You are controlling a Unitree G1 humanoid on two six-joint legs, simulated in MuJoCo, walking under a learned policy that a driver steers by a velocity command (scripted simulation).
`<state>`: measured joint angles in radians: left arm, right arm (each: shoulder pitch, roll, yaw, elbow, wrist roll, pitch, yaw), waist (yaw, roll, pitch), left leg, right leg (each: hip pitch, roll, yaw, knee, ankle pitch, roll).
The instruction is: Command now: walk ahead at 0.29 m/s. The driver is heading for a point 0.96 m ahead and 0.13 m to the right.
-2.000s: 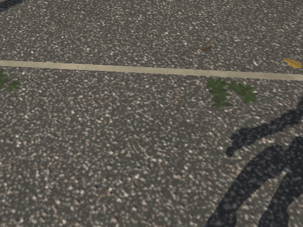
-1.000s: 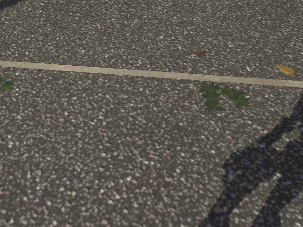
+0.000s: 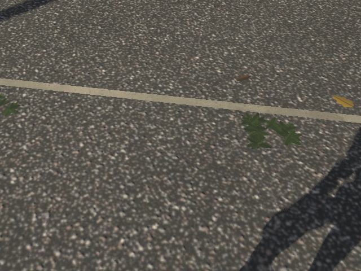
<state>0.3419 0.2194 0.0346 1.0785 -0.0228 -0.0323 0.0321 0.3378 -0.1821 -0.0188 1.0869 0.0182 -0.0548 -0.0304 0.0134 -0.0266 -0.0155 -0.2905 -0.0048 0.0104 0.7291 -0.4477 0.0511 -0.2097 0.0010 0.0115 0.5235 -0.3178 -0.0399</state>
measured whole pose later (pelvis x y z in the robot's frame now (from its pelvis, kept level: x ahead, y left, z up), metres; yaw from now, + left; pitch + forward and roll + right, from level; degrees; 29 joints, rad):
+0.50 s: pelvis +0.21 +0.00 -0.02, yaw -5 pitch +3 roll +0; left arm -0.05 0.22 0.02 0.84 -0.03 -0.09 -0.06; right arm 0.52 -0.22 -0.03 1.06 0.00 -0.08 -0.02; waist -0.07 -0.01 0.03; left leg 0.21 0.00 0.10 0.19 -0.44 0.00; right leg -0.61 0.00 -0.08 0.58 -0.04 -0.12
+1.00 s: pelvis +0.51 -0.04 +0.00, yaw -16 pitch +3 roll -2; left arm 0.38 0.26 0.05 0.92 -0.02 -0.07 0.00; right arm 0.04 -0.25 -0.03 0.75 0.01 -0.13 0.02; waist 0.09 0.03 0.01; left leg -0.55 0.04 -0.02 0.49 0.02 0.03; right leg 0.00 0.10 0.11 0.32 -0.36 -0.07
